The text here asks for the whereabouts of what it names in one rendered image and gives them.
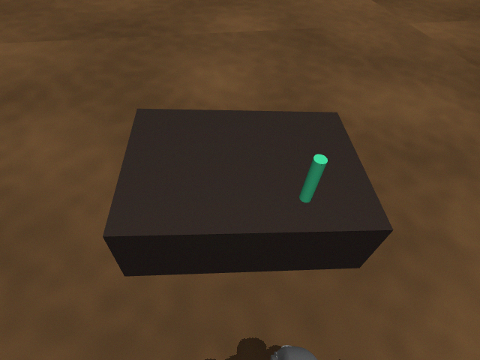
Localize can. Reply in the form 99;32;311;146
299;154;328;203

